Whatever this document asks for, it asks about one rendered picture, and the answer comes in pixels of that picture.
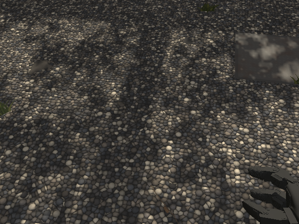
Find robot right hand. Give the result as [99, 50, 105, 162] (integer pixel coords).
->
[242, 165, 299, 224]

